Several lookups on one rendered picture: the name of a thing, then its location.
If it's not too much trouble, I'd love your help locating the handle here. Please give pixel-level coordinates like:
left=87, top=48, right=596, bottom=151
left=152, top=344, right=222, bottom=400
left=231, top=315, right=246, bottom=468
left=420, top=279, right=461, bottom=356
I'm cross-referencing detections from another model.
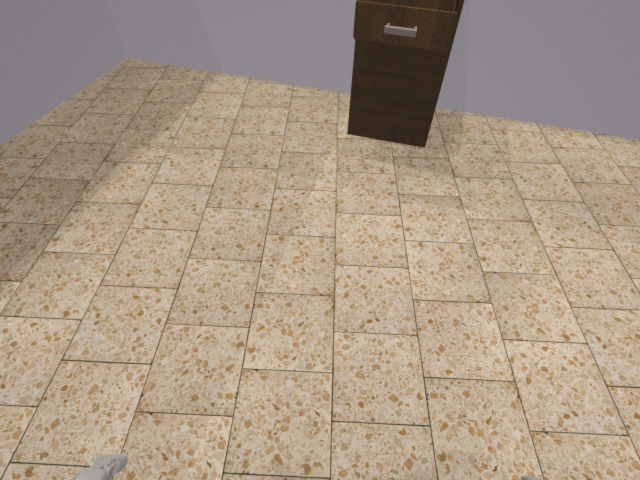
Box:
left=386, top=44, right=415, bottom=54
left=384, top=23, right=417, bottom=37

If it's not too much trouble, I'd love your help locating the robot left hand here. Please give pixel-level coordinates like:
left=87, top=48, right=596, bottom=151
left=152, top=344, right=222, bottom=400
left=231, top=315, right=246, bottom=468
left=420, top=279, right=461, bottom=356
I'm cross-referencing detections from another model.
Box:
left=73, top=454, right=128, bottom=480

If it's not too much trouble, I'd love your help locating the drawer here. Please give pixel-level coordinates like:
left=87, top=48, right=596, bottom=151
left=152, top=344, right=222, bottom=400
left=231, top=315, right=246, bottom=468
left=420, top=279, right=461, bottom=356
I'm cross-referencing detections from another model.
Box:
left=353, top=0, right=457, bottom=52

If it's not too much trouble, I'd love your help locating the cabinet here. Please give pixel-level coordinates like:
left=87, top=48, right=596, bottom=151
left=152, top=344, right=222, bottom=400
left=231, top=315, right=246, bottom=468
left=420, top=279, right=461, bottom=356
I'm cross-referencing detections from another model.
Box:
left=347, top=0, right=464, bottom=148

